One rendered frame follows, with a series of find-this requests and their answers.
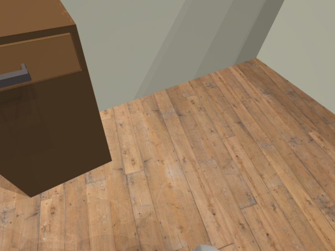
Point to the handle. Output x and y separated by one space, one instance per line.
15 77

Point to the cabinet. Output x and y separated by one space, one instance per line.
50 130

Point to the drawer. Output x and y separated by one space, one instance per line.
43 57

